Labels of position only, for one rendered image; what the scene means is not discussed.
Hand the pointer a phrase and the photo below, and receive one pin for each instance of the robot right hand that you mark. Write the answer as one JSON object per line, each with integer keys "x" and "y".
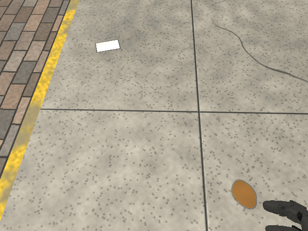
{"x": 290, "y": 209}

